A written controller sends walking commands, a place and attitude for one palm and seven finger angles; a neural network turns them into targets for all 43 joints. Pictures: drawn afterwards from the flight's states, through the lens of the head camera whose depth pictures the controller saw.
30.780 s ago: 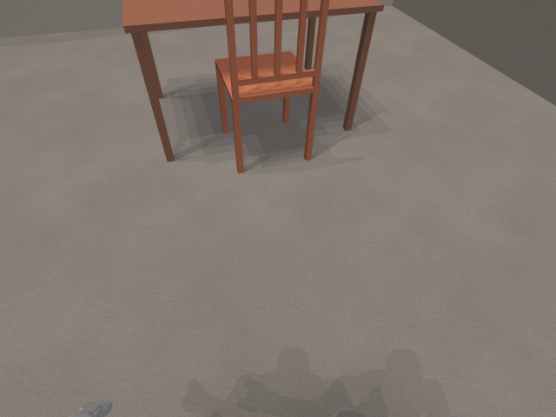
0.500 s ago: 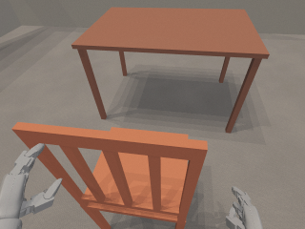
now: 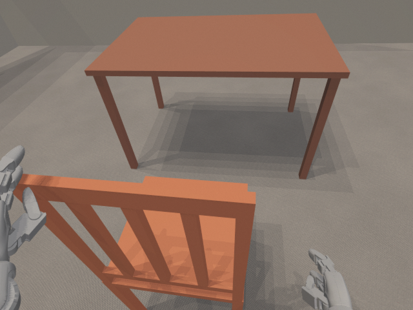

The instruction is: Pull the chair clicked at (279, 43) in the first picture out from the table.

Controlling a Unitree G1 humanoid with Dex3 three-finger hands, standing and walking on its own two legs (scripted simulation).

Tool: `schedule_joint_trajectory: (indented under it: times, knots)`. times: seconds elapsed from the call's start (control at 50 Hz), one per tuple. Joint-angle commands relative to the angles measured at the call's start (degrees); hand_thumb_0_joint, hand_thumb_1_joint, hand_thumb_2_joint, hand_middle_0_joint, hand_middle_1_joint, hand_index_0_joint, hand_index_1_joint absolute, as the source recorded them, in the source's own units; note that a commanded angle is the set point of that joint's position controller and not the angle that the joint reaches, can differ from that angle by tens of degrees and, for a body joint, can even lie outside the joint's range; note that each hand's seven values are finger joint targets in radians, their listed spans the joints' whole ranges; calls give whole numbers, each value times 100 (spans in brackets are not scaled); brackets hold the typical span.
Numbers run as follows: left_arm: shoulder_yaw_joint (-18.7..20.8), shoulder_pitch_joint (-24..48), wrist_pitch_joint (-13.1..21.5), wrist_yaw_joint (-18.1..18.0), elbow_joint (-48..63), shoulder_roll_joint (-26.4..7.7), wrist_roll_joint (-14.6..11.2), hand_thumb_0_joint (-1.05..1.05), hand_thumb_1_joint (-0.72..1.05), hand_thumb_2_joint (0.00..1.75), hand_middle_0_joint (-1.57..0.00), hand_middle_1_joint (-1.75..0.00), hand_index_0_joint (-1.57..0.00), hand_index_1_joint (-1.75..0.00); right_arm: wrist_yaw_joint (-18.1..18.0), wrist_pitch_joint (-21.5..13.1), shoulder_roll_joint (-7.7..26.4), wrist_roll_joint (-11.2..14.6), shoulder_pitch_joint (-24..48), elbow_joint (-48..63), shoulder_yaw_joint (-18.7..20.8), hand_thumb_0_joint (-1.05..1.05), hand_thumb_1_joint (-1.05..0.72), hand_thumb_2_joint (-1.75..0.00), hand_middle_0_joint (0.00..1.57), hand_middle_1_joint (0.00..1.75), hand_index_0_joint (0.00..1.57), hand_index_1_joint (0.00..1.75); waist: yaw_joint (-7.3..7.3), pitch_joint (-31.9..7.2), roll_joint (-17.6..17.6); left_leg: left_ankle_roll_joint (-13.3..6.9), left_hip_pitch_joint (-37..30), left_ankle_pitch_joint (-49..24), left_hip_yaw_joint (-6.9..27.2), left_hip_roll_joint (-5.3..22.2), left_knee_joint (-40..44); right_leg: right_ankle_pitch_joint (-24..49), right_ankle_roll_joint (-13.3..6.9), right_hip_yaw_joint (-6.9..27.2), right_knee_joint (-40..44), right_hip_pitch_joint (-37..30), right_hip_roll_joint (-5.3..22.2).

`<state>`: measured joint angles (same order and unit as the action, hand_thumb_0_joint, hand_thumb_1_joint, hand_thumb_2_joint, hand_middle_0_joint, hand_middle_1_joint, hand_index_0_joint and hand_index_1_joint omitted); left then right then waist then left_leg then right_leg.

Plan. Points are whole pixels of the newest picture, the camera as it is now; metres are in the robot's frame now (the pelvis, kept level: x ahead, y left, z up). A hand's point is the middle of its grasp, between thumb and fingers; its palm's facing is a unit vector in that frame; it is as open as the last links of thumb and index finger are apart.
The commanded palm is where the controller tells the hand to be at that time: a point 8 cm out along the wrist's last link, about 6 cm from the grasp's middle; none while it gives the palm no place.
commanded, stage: step back with the hand held close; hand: left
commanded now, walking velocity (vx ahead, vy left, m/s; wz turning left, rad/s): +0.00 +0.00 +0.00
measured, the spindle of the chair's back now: (151, 248) +0.25 +0.17 -0.06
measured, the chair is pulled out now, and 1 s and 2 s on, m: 0.64 0.64 0.64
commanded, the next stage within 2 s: stop stepping back and stand still in 1.76 s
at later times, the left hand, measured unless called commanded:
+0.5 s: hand (27, 234) +0.17 +0.28 +0.16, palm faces +0.34 -0.75 -0.56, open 7.4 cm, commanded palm +0.11 +0.32 +0.18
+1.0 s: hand out of the picture +0.10 +0.29 +0.16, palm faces +0.46 -0.74 -0.50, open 7.4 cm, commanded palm +0.04 +0.33 +0.18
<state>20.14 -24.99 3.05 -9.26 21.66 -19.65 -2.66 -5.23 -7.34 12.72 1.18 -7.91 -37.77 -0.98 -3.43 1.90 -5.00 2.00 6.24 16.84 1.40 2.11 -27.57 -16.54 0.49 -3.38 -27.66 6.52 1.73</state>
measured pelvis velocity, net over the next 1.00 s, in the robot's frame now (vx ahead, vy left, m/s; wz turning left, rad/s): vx -0.10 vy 0.02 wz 0.01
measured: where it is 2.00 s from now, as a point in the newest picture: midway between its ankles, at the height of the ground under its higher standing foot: outside the picture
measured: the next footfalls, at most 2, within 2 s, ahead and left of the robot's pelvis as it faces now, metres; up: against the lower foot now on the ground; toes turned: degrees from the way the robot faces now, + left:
left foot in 1.60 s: -0.09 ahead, +0.14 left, +0.00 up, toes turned +3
right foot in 1.94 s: -0.22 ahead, -0.16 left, +0.00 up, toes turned -2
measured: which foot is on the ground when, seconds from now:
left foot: down 0.00-1.00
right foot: down 0.00-1.00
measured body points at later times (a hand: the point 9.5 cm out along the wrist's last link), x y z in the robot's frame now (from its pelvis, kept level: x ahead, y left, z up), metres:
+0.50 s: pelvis -0.04 +0.03 +0.00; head -0.02 +0.01 +0.45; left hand +0.14 +0.32 +0.19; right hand +0.12 -0.22 -0.10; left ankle -0.02 +0.14 -0.74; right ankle -0.01 -0.12 -0.74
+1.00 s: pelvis -0.10 +0.02 -0.01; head -0.08 +0.03 +0.44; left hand +0.07 +0.33 +0.19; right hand +0.07 -0.21 -0.09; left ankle -0.02 +0.14 -0.74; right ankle -0.01 -0.12 -0.74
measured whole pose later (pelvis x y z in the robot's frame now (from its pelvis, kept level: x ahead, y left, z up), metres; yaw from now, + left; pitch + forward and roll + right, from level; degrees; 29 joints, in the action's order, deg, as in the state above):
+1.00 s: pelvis -0.10 +0.02 -0.01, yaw +0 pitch -1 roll -2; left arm 25.5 -31.2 11.1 -10.8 30.2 -24.9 -1.0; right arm -5.8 -6.8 12.0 0.7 -12.2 -33.9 0.2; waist -0.3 3.0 -0.8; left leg -0.2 23.7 12.4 1.2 2.0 -35.6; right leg -9.1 1.4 -2.7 -30.1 21.2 1.7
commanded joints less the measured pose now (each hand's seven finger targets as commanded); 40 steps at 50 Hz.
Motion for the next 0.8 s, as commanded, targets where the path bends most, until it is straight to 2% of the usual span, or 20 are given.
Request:
schedule_joint_trajectory:
  times: [0.0, 0.04, 0.06, 0.08, 0.1, 0.12, 0.14, 0.18, 0.22, 0.26, 0.36, 0.4, 0.48, 0.5, 0.58, 0.6, 0.62, 0.68, 0.7, 0.78]
  knots:
    - [735, 121, 307, -9, 1332, -1236, -28, 0, 90, 90, -20, -30, -20, -30, -33, -155, 582, -21, 651, 959, 244, 0, -90, -90, 20, 30, 20, 30, -95, -606, 56, -287, -8, -1475, -84, 93, 347, 1638, -141, 104, 490, -173, 212]
    - [577, -126, 307, -4, 1098, -985, -32, 0, 90, 90, -20, -30, -20, -30, -35, -126, 547, -9, 609, 956, 252, 0, -90, -90, 20, 30, 20, 30, -60, -500, 144, -297, -44, -1459, -111, 100, 348, 1585, -130, 97, 536, -55, 186]
    - [326, 170, 321, 22, 1294, -865, -32, 0, 90, 90, -20, -30, -20, -30, -34, -127, 577, -10, 625, 1000, 230, 0, -90, -90, 20, 30, 20, 30, 1, -423, 211, -304, -57, -1360, -110, 100, 376, 1466, -115, 98, 587, 23, 187]
    - [1306, 1060, 638, -7, 1787, -1885, -96, 0, 90, 90, -20, -30, -20, -30, -24, -15, 713, 47, 416, 1115, 328, 0, -90, -90, 20, 30, 20, 30, 208, 51, 285, -397, 311, -968, -47, 201, 128, 1918, -175, 883, 964, 625, 483]
    - [1340, 1210, 751, 10, 1663, -1925, -44, 0, 90, 90, -20, -30, -20, -30, -28, 40, 648, 34, 308, 980, 330, 0, -90, -90, 20, 30, 20, 30, 279, -7, 284, -362, 362, -701, 49, 158, 50, 1995, -260, 917, 981, 548, 669]
    - [1153, 532, 702, 14, 1079, -1579, -37, 0, 90, 90, -20, -30, -20, -30, -44, 61, 623, 19, 437, 947, 361, 0, -90, -90, 20, 30, 20, 30, 286, 46, 504, -358, 311, -788, 50, 154, -25, 2153, -274, 952, 969, 661, 710]
    - [930, 125, 674, 56, 884, -1265, -25, 0, 90, 90, -20, -30, -20, -30, -21, 111, 632, 1, 405, 997, 369, 0, -90, -90, 20, 30, 20, 30, 286, -125, 732, -346, 289, -930, 56, 164, -46, 2261, -252, 884, 873, 559, 720]
    - [755, -390, 647, 101, 834, -1024, -22, 0, 90, 90, -20, -30, -20, -30, 11, 229, 677, 2, 444, 1097, 396, 0, -90, -90, 20, 30, 20, 30, 279, -459, 552, -339, 254, -1417, 103, 238, 44, 2333, -213, 728, 661, 376, 685]
    - [866, -734, 677, 58, 1065, -1119, -4, 0, 90, 90, -20, -30, -20, -30, -7, 310, 686, 11, 491, 1160, 434, 0, -90, -90, 20, 30, 20, 30, 245, -808, 318, -362, 234, -1941, 131, 348, 206, 2358, -148, 547, 434, 145, 590]
    - [979, -952, 696, 15, 1377, -1239, 2, 0, 90, 90, -20, -30, -20, -30, -3, 359, 645, 21, 573, 1277, 445, 0, -90, -90, 20, 30, 20, 30, 213, -1077, 441, -363, 259, -2200, 161, 397, 219, 2355, -107, 473, 316, 32, 547]
    - [1157, -1238, 735, -96, 1457, -1302, 8, 0, 90, 90, -20, -30, -20, -30, -48, 404, 611, 40, 576, 1287, 502, 0, -90, -90, 20, 30, 20, 30, 228, -1164, 387, -383, 491, -2336, 286, 552, 356, 2095, -54, 374, 133, 87, 446]
    - [1232, -1179, 732, -133, 1442, -1422, 10, 0, 90, 90, -20, -30, -20, -30, -79, 390, 626, 51, 554, 1246, 533, 0, -90, -90, 20, 30, 20, 30, 241, -1088, 238, -399, 625, -2098, 328, 590, 463, 1870, -45, 379, 113, 146, 434]
    - [1121, -1077, 780, -152, 1527, -1317, 12, 0, 90, 90, -20, -30, -20, -30, -96, 318, 609, 27, 464, 1278, 472, 0, -90, -90, 20, 30, 20, 30, 233, -802, 69, -435, 1191, -1190, 422, 677, 642, 1199, -12, 368, 21, 255, 337]
    - [1177, -984, 794, -167, 1607, -1420, 27, 0, 90, 90, -20, -30, -20, -30, -118, 291, 636, 26, 459, 1246, 485, 0, -90, -90, 20, 30, 20, 30, 255, -747, -151, -468, 1357, -860, 439, 683, 729, 1104, -14, 369, -5, 194, 340]
    - [1038, -721, 852, -182, 1716, -1328, 50, 0, 90, 90, -20, -30, -20, -30, -118, 187, 617, -6, 319, 1281, 426, 0, -90, -90, 20, 30, 20, 30, 279, -496, 130, -444, 1798, 385, 431, 536, 600, 700, -59, 609, 239, 366, 391]
    - [1069, -593, 862, -197, 1795, -1429, 59, 0, 90, 90, -20, -30, -20, -30, -139, 154, 624, 3, 298, 1251, 427, 0, -90, -90, 20, 30, 20, 30, 307, -417, 148, -441, 1821, 731, 435, 488, 585, 466, -87, 677, 378, 470, 429]
    - [971, -481, 894, -201, 1901, -1346, 64, 0, 90, 90, -20, -30, -20, -30, -143, 117, 617, -11, 232, 1274, 396, 0, -90, -90, 20, 30, 20, 30, 314, -384, 278, -421, 1813, 1022, 409, 408, 479, 42, -108, 767, 517, 655, 466]
    - [972, -240, 971, -245, 2053, -1423, 113, 0, 90, 90, -20, -30, -20, -30, -138, 2, 660, -65, 151, 1260, 372, 0, -90, -90, 20, 30, 20, 30, 320, -299, 426, -403, 1651, 1358, 440, 310, 203, -934, -187, 959, 879, 1216, 564]
    - [1057, -193, 987, -272, 2134, -1564, 119, 0, 90, 90, -20, -30, -20, -30, -167, -19, 698, -68, 151, 1209, 385, 0, -90, -90, 20, 30, 20, 30, 337, -312, 175, -422, 1602, 1415, 443, 327, 212, -1024, -207, 1005, 916, 1264, 580]
    - [1097, -214, 1059, -315, 2172, -1449, 139, 0, 90, 90, -20, -30, -20, -30, -155, -152, 672, -94, 131, 1245, 342, 0, -90, -90, 20, 30, 20, 30, 295, -499, -207, -479, 1977, 1346, 698, 526, 615, -537, -82, 693, 370, 760, 342]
